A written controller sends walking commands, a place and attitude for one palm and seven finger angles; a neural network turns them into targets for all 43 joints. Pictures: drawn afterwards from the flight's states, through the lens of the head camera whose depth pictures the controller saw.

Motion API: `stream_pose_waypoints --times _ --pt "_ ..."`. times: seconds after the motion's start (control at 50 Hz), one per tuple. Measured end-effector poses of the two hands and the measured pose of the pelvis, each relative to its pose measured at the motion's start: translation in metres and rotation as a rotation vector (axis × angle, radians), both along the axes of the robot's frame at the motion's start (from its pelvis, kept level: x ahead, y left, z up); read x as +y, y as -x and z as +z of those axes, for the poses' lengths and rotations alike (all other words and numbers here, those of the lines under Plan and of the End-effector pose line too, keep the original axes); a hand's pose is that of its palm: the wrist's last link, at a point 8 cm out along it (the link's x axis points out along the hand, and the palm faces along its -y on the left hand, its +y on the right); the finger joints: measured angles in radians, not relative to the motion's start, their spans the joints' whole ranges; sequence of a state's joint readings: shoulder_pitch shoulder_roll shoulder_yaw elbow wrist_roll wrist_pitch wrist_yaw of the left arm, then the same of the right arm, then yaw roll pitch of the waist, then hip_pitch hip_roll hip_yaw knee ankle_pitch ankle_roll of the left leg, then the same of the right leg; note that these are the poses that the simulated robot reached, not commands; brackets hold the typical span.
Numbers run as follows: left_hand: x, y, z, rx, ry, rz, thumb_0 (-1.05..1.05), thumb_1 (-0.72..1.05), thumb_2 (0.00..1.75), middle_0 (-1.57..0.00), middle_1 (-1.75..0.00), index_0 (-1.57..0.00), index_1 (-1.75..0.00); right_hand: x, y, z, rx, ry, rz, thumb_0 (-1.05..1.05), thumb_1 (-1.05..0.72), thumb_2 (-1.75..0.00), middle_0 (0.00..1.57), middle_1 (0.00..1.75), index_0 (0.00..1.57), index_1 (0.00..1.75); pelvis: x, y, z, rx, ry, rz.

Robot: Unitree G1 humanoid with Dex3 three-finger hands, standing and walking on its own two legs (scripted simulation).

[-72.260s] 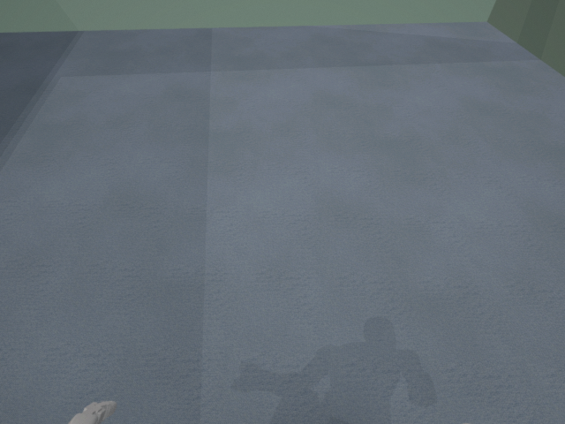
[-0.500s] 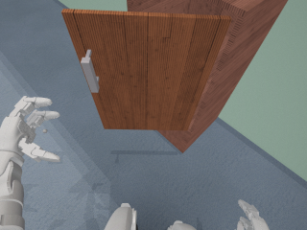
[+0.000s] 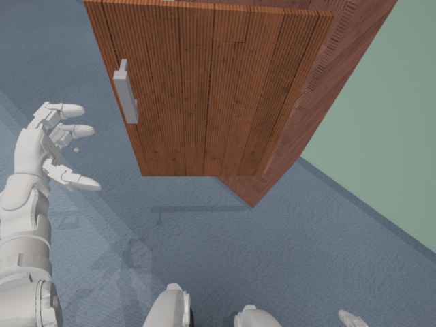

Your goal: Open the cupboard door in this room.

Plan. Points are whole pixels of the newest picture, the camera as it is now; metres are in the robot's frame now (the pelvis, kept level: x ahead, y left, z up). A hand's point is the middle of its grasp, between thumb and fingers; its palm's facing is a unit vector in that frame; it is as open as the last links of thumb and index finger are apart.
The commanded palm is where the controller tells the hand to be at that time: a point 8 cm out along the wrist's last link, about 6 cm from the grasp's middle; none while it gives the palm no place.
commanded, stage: move the hooked fingers beside the handle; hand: left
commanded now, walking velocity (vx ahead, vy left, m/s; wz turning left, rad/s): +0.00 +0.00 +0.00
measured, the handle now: (128, 92) +0.57 +0.20 +0.05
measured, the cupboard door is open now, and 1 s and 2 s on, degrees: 45 45 45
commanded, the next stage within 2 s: slide the fingers in behind the handle in 1.58 s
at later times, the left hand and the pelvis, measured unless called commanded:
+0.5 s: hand (97, 117) +0.48 +0.25 +0.05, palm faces +0.07 -1.00 -0.02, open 14.0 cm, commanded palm +0.47 +0.29 +0.05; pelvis +0.00 -0.01 -0.01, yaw -1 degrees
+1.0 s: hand (100, 105) +0.52 +0.25 +0.05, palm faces +0.06 -1.00 -0.01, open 13.9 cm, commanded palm +0.50 +0.29 +0.05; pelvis +0.01 -0.02 -0.02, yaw -3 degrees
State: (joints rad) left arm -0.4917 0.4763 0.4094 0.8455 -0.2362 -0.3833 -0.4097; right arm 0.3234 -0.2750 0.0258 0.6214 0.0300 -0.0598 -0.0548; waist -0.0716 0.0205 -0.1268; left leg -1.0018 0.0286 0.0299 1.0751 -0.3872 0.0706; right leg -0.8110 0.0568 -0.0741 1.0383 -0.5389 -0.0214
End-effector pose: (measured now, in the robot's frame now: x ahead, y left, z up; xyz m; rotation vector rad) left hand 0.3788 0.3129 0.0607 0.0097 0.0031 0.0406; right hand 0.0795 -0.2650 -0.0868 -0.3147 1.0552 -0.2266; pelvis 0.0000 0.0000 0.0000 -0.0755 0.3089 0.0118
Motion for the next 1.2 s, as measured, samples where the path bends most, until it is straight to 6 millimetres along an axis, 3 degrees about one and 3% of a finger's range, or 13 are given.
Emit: stream_pose_waypoints --times 0.18,0.6,0.82,1.06,1.2 --pt "-0.003 -0.029 -0.005 0.022 0.0 0.022 -0.01 -0.5 0.3 -0.3 -1.2 -0.3 -1.2 0.001 0.021 -0.005 0.076 -0.001 -0.025 0.01 -0.9 -0.9 0.21 0.3 0.2 0.3 0.003 0.001 -0.004 0.024 0.0 -0.008" --pt "-0.019 -0.096 -0.003 0.021 0.006 0.032 -0.01 -0.5 0.3 -0.3 -1.2 -0.3 -1.2 -0.02 0.068 -0.018 0.275 0.019 -0.124 0.01 -0.9 -0.9 0.21 0.3 0.2 0.3 -0.012 -0.006 -0.016 0.101 0.005 -0.025" --pt "-0.01 -0.122 -0.003 0.025 -0.002 0.059 -0.01 -0.5 0.3 -0.3 -1.2 -0.3 -1.2 -0.026 0.082 -0.022 0.333 0.02 -0.157 0.01 -0.9 -0.9 0.21 0.3 0.2 0.3 -0.02 -0.009 -0.025 0.14 0.012 -0.036" --pt "-0.007 -0.112 -0.014 0.062 0.016 0.041 -0.01 -0.5 0.3 -0.3 -1.2 -0.3 -1.2 -0.021 0.076 -0.021 0.344 -0.003 -0.155 0.01 -0.9 -0.9 0.21 0.3 0.2 0.3 -0.018 -0.015 -0.02 0.142 0.011 -0.041" --pt "0.002 -0.109 -0.004 0.007 0.007 0.071 -0.01 -0.5 0.3 -0.3 -1.2 -0.3 -1.2 -0.021 0.062 -0.018 0.299 0.012 -0.138 0.01 -0.9 -0.9 0.21 0.3 0.2 0.3 -0.015 -0.014 -0.02 0.128 0.02 -0.032"
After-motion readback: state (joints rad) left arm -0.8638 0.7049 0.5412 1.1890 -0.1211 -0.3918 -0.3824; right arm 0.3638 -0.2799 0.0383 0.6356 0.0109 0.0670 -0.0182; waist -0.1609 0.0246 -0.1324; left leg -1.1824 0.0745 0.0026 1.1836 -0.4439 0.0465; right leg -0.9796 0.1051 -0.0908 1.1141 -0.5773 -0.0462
